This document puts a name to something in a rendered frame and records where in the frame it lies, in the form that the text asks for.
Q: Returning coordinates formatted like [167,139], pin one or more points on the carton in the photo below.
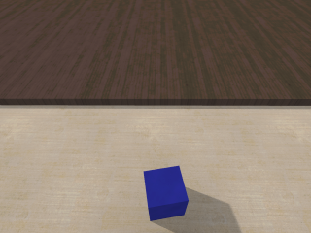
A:
[166,193]

